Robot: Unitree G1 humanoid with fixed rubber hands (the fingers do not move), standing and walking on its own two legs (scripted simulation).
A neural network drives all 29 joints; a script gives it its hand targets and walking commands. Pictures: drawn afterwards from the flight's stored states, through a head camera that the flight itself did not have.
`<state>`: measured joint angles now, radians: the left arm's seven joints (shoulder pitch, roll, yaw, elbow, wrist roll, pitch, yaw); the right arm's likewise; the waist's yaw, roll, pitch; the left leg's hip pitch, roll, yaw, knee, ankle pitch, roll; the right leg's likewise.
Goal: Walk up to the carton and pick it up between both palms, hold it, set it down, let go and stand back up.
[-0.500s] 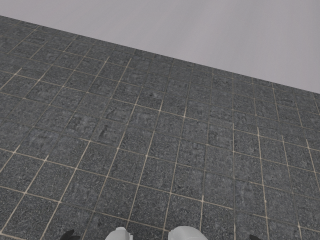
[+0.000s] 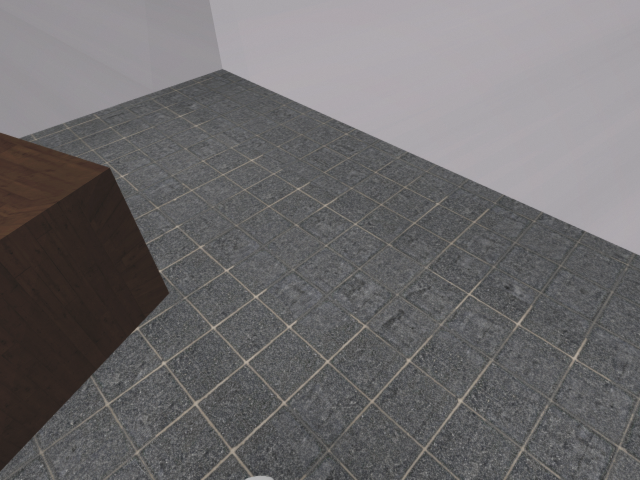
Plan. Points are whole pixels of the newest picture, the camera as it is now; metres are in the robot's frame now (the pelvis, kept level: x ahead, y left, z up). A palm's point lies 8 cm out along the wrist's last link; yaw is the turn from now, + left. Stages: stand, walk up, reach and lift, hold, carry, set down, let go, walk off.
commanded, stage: walk up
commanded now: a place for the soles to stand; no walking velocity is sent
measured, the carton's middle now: out of the picture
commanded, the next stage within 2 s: none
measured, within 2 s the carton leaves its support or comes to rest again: neither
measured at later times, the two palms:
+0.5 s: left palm out of the picture +0.09 +0.41 -0.13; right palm out of the picture +0.12 -0.07 -0.12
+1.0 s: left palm out of the picture +0.06 +0.43 -0.12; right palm (274, 300) +0.49 +0.11 -0.12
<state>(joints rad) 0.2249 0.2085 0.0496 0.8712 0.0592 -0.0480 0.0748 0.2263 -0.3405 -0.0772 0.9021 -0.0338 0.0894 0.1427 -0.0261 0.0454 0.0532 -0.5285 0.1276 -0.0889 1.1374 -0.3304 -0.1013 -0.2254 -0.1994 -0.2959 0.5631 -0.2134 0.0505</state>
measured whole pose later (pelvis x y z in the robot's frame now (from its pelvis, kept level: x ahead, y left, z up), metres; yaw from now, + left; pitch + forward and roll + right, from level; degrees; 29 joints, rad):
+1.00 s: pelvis +0.25 +0.26 +0.00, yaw +45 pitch -4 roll -2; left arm 0.40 0.18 0.02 0.93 0.05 -0.09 0.04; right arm 0.25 -0.32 -0.08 0.89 -0.05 0.02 0.07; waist 0.01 0.07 0.11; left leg -0.64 0.10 -0.05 0.97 -0.20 -0.04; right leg -0.04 -0.13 -0.32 0.56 -0.42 0.06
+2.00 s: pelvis +0.43 +0.60 -0.02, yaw +68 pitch -2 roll -3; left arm 0.54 0.15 0.01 0.93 0.05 -0.06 0.03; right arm 0.19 -0.25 -0.03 0.87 -0.06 0.01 0.05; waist 0.06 0.06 0.12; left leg -0.53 0.13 0.03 0.72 -0.11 -0.02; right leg -0.07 -0.15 -0.20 0.64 -0.49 0.10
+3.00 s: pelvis +0.43 +0.64 +0.01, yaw +56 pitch -3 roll +1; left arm 0.27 0.19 0.00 0.93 0.00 0.00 -0.01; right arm 0.19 -0.16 0.03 0.97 0.01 0.02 0.00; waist 0.03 -0.03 0.03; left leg -0.19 0.04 0.10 0.57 -0.32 0.00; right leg -0.30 0.02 0.06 0.58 -0.22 -0.01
